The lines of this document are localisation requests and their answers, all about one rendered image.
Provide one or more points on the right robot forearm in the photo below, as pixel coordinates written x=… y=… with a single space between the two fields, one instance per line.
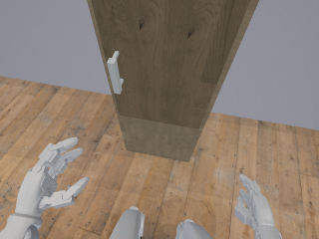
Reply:
x=267 y=232

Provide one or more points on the robot right hand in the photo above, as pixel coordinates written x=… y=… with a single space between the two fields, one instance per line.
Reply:
x=258 y=211

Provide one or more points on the robot thigh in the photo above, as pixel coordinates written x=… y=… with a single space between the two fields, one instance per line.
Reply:
x=130 y=225
x=190 y=230

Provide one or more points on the handle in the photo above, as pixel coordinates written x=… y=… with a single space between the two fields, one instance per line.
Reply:
x=114 y=73

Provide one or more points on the robot left hand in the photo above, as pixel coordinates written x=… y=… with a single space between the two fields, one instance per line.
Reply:
x=32 y=199

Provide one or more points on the left robot thigh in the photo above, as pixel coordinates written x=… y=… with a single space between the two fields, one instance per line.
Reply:
x=130 y=225

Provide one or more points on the left robot forearm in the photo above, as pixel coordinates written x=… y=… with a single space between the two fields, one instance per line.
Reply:
x=22 y=226

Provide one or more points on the cupboard door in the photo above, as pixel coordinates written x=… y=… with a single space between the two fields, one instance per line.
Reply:
x=171 y=54

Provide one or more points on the right robot thigh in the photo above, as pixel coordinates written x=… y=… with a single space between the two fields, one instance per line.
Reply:
x=190 y=230

